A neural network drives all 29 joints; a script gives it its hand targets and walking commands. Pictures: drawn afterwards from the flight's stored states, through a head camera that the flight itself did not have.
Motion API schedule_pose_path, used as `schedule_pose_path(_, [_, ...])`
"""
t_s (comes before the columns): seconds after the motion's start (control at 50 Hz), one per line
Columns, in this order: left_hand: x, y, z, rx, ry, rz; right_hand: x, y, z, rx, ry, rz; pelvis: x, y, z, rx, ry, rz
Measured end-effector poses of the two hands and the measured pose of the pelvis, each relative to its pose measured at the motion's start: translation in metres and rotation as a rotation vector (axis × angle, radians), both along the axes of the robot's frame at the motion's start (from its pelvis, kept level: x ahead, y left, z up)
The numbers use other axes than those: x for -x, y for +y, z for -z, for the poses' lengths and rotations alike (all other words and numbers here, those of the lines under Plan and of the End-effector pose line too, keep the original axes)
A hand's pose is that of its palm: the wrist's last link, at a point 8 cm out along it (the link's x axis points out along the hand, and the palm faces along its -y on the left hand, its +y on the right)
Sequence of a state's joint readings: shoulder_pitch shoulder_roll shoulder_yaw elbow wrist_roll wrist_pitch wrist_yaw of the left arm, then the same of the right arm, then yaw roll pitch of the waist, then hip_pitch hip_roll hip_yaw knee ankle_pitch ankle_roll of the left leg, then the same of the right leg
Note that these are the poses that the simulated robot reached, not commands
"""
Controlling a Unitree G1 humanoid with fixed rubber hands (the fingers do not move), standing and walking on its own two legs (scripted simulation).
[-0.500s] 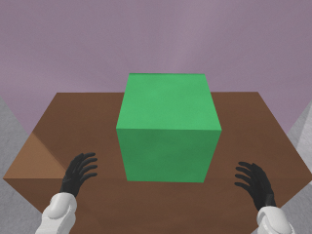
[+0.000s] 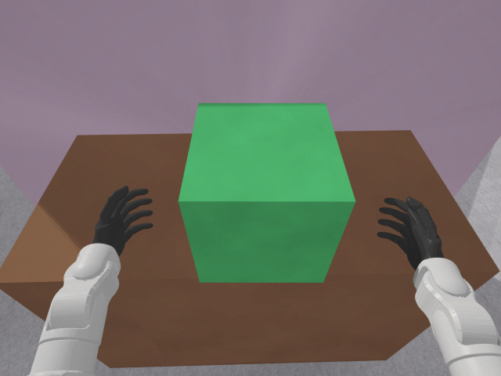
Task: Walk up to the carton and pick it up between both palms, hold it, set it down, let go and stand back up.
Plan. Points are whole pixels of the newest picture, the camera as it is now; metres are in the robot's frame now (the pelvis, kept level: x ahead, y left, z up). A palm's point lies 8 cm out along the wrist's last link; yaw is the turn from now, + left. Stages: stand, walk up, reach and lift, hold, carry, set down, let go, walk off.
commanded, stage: reach and lift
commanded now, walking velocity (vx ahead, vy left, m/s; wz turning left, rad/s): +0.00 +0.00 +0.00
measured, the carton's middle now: (261, 194) +0.45 +0.03 +0.03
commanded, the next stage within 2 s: none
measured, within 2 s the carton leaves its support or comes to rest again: neither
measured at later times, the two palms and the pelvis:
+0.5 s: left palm (116, 170) +0.38 +0.25 +0.15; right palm (419, 175) +0.39 -0.21 +0.15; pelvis -0.01 -0.01 +0.00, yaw +1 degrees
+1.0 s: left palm (109, 115) +0.42 +0.26 +0.22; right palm (412, 119) +0.45 -0.19 +0.21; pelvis -0.02 -0.01 +0.00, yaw +2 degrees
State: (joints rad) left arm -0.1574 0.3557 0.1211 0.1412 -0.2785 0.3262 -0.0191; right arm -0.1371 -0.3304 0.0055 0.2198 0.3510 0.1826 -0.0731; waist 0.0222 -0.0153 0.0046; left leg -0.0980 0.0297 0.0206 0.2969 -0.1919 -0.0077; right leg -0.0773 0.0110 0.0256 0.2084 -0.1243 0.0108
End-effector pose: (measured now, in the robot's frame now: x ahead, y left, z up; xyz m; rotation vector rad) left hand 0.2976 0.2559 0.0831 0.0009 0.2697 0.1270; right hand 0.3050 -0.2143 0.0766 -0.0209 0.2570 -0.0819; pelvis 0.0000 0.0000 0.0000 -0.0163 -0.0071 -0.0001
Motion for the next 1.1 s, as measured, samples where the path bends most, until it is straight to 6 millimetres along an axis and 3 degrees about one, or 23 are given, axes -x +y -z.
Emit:
schedule_pose_path(0.52, [-0.08, -0.004, -0.071, 0.021, -0.03, 0.001, -0.089, 0.007, -0.076, 0.026, -0.005, 0.003, 0.012, -0.006, 0.001, 0.0, 0.085, -0.024])
schedule_pose_path(0.76, [-0.109, -0.005, -0.09, 0.015, -0.023, -0.008, -0.118, 0.01, -0.092, 0.018, 0.021, 0.012, 0.011, -0.005, 0.002, 0.003, 0.144, -0.029])
schedule_pose_path(0.98, [-0.126, 0.002, -0.133, -0.001, -0.052, -0.038, -0.143, 0.023, -0.131, 0.007, 0.006, -0.014, 0.016, -0.005, 0.003, 0.006, 0.196, -0.034])
schedule_pose_path(1.1, [-0.128, 0.008, -0.13, -0.008, -0.054, -0.05, -0.143, 0.025, -0.128, 0.015, 0.016, -0.002, 0.019, -0.005, 0.003, 0.009, 0.206, -0.053])
